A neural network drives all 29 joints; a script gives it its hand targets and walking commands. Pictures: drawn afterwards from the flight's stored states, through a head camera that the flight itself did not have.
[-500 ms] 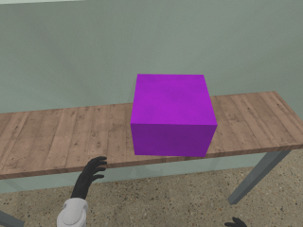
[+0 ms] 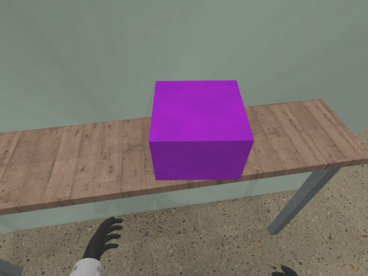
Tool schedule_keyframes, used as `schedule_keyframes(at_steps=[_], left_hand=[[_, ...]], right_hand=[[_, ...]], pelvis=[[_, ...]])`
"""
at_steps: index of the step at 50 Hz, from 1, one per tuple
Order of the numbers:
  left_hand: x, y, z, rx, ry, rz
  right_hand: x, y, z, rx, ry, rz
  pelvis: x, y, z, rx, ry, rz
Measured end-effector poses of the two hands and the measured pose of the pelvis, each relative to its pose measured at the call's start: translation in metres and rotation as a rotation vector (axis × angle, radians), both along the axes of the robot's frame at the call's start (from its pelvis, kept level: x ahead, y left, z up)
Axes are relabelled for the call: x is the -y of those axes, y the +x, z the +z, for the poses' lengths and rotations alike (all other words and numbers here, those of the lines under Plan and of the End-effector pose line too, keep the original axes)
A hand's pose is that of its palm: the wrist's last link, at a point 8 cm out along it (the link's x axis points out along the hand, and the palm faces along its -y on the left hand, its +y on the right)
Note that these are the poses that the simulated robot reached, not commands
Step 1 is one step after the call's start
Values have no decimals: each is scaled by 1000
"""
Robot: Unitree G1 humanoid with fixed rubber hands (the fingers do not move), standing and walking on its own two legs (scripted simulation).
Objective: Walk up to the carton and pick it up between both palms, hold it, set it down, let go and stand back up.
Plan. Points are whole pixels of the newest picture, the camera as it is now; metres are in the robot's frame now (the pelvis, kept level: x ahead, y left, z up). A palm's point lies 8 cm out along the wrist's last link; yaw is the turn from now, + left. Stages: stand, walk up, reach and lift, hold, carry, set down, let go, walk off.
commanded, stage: stand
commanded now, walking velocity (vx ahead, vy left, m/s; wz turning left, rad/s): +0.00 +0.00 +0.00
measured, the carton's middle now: (197, 129) +0.47 +0.00 +0.04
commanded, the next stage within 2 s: none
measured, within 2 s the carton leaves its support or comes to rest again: neither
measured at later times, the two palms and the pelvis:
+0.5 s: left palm out of the picture +0.09 +0.24 -0.12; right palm out of the picture +0.09 -0.23 -0.12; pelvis +0.01 +0.00 +0.00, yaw -2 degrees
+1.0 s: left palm out of the picture +0.06 +0.24 -0.13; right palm out of the picture +0.03 -0.23 -0.13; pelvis +0.02 +0.01 +0.01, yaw -2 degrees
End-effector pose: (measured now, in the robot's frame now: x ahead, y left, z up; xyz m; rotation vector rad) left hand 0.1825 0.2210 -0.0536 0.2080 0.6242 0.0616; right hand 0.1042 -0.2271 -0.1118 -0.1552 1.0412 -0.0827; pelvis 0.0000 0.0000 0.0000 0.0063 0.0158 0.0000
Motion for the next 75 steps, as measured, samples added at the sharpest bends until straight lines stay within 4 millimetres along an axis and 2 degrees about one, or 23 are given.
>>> schedule_keyframes(at_steps=[3,6,10,14,22,29,34,50,60,75], left_hand=[[0,-32,-32,-165,-17,14],[0,-62,-53,-286,-34,34],[-2,-91,-67,-385,-44,62],[-6,-104,-71,-431,-35,82],[-14,-100,-69,-439,-5,96],[-16,-90,-68,-438,-1,93],[-16,-91,-70,-463,-5,94],[-16,-121,-79,-617,-5,129],[-11,-136,-84,-695,-15,139],[-6,-148,-87,-763,-31,138]], right_hand=[[2,-6,1,-12,-16,-15],[5,-11,1,-36,-38,-25],[7,-11,0,-58,-58,-32],[7,-6,-2,-58,-63,-39],[4,-4,-5,-61,-55,-62],[4,-23,-8,-111,-55,-95],[4,-38,-10,-158,-58,-121],[-1,-71,-16,-279,-50,-175],[-12,-84,-20,-329,-32,-181],[-28,-96,-22,-374,-11,-181]], pelvis=[[0,-1,0,-1,-2,-5],[0,0,-1,-1,-5,-9],[-1,1,-1,0,-8,-15],[-1,3,-2,2,-9,-20],[-3,6,-1,3,-9,-30],[-6,9,2,4,-8,-37],[-8,11,4,6,-7,-39],[-10,19,9,22,-6,-42],[-12,23,10,32,-8,-42],[-16,27,11,41,-10,-44]])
